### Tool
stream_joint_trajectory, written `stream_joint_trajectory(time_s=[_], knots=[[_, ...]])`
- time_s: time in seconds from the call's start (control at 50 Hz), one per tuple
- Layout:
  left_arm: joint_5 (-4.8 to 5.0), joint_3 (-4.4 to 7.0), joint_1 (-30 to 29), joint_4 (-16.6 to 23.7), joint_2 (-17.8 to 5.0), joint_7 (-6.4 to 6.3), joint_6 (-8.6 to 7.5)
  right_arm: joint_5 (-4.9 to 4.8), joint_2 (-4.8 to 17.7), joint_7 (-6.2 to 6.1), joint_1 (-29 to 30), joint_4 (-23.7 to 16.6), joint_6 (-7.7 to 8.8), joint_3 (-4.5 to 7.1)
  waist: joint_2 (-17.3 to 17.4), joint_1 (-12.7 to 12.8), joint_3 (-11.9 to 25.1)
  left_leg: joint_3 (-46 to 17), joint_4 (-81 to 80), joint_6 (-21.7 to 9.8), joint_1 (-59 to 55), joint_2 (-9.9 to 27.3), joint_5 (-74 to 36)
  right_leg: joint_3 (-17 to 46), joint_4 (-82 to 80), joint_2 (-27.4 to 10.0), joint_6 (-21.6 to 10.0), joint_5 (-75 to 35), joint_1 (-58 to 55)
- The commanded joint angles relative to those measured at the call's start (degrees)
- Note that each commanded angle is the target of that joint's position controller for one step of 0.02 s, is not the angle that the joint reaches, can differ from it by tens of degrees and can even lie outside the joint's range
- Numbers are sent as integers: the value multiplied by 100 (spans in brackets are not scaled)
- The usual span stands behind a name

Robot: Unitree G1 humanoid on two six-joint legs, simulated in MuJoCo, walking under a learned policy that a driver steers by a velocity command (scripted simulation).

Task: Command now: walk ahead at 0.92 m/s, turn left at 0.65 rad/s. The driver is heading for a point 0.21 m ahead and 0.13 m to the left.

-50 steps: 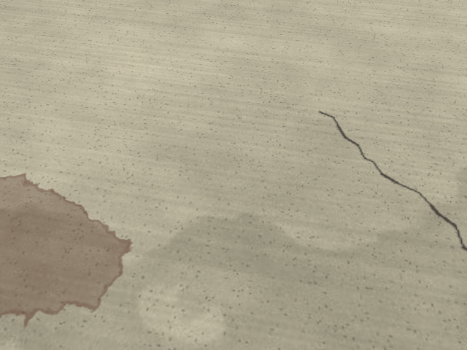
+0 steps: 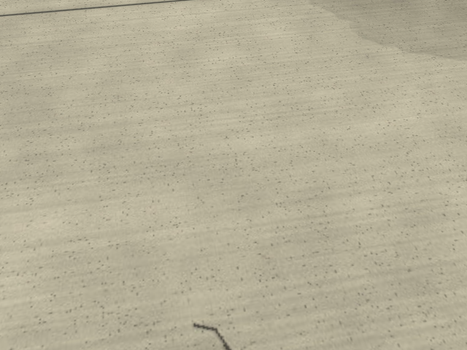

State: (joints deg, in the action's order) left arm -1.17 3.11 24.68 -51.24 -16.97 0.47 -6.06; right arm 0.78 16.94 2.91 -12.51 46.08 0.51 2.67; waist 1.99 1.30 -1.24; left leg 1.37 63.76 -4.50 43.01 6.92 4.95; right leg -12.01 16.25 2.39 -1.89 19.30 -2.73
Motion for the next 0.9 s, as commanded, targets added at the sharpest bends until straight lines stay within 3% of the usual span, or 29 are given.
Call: stream_joint_trajectory(time_s=[0.02,0.06,0.1,0.12,0.14,0.16,0.18,0.2,0.22,0.24,0.26,0.28,0.3,0.34,0.42,0.48,0.56,0.6,0.62,0.64,0.66,0.68,0.7,0.76,0.9], knots=[[21,-30,-863,425,-198,-40,-214,18,-136,137,536,-549,82,-120,-465,-402,-829,277,-1377,-142,-615,-23,-1001,-258,-1113,-1132,-250,-3369,1327],[100,-21,-540,286,-420,-118,-250,125,-171,199,649,-535,187,-159,-196,-362,-791,782,-2430,-218,-1474,-576,-1656,-345,-845,-1202,-240,-5196,1115],[148,73,-585,314,-903,-217,-185,190,59,164,-339,-151,225,-87,-522,-757,-123,878,-2747,-295,-2684,-1171,-1466,-259,353,-1323,-169,-6894,693],[133,114,-714,360,-1075,-229,-83,219,292,100,-1248,140,234,11,-612,-1131,418,707,-2748,-395,-3609,-1359,-1221,-170,1546,-1352,-160,-7138,664],[337,209,-1019,467,-1509,-241,38,-211,825,-11,-1525,-35,219,299,-822,-1614,946,75,-2934,-490,-4476,-1016,-1718,170,2625,-1327,-7,-7021,708],[315,105,-988,464,-989,-208,99,-260,1141,-131,-1668,94,170,319,21,-1481,1003,-528,-3452,-487,-4948,-497,-2984,85,4664,-607,260,-2897,1096],[101,-154,337,604,-104,-99,39,115,1661,-213,-1062,-142,273,319,1961,-311,1792,-2616,-2545,-1453,-6826,924,-6629,904,7227,163,532,1908,3203],[271,-140,534,449,-537,-21,-53,174,1275,-130,-1112,-307,314,292,746,-695,3345,-3680,-3142,-2166,-7238,1463,-5561,2262,7767,175,417,1815,3405],[423,-46,-21,535,-828,-31,-42,41,1130,-72,-735,-399,312,285,16,-663,2608,-3304,-3660,-2028,-6286,1274,-4256,2107,7342,-116,331,1499,3416],[375,-32,-488,686,-743,-107,-7,-152,930,-42,-242,-390,350,230,-558,-350,1422,-2887,-4035,-1711,-4991,1010,-3235,1836,6754,-366,330,1115,3582],[307,6,-749,642,-747,-194,87,-200,680,-61,89,-428,382,140,-809,-212,789,-2561,-4300,-1538,-3968,892,-3064,1725,6493,-524,377,880,3472],[260,39,-698,630,-739,-244,203,-106,658,-79,185,-421,419,129,-720,-63,531,-2219,-4438,-1389,-3182,759,-3454,1744,6269,-645,396,654,3030],[222,47,-567,637,-640,-282,306,-30,643,-75,227,-396,444,124,-499,65,519,-1941,-4566,-1314,-2803,640,-3582,1771,5989,-729,438,538,2766],[183,38,-627,645,-442,-326,379,-1,512,-96,248,-289,493,91,-263,101,556,-1350,-4661,-1256,-2507,406,-3988,1692,5312,-810,491,391,2632],[125,23,-1050,709,-270,-370,424,-24,491,-263,361,-166,350,86,14,48,924,-698,-4509,-978,-3028,74,-4132,1578,3911,-801,637,-626,2851],[159,12,-1520,747,-246,-350,446,-21,475,-318,370,-70,206,75,155,-159,911,-571,-4490,-763,-3145,-5,-3410,1505,2930,-738,669,-1263,2655],[157,45,-1804,739,-350,-298,452,37,360,-298,382,98,123,20,349,-261,652,-930,-4356,-812,-3183,197,-2208,1530,2033,-661,581,-1114,2406],[89,52,-1636,645,-324,-251,385,-41,278,-298,477,153,112,-28,281,-54,591,-998,-4007,-606,-3057,110,-1664,1424,1008,-550,366,-1682,1829],[15,76,-1595,616,-470,-243,345,-47,218,-297,259,215,145,-51,78,-85,592,-1003,-3852,-348,-2915,-93,-1113,1656,698,-739,213,-2765,1402],[-31,129,-1632,631,-790,-262,334,57,182,-282,-157,260,201,-51,-465,-410,730,-821,-3604,-109,-2643,-498,-246,2038,986,-1202,-20,-4276,907],[-15,129,-1727,557,-708,-253,372,45,126,-295,-522,381,203,-47,-1058,-606,927,-584,-3652,112,-2567,-753,797,2180,1141,-1372,-428,-4133,796],[36,81,-1853,547,-382,-222,409,51,142,-307,-268,403,157,-70,-1018,-465,915,-509,-3793,201,-2809,-756,988,2162,1080,-1263,-445,-3249,1028],[56,62,-1892,542,-277,-192,437,15,268,-323,42,383,85,-38,-738,-314,757,-500,-3808,193,-2771,-759,900,2005,1018,-1039,-286,-2503,1184],[60,91,-1837,388,-379,-180,400,-12,281,-366,278,405,-88,-18,-578,-227,498,-598,-3850,110,-2787,-662,505,1825,1034,-820,-88,-2200,1330],[110,101,-1882,63,-309,-240,434,-57,234,-408,260,713,-69,17,-342,-161,539,-615,-3826,156,-2948,-596,-93,1715,1192,-712,-160,-2728,1048]])
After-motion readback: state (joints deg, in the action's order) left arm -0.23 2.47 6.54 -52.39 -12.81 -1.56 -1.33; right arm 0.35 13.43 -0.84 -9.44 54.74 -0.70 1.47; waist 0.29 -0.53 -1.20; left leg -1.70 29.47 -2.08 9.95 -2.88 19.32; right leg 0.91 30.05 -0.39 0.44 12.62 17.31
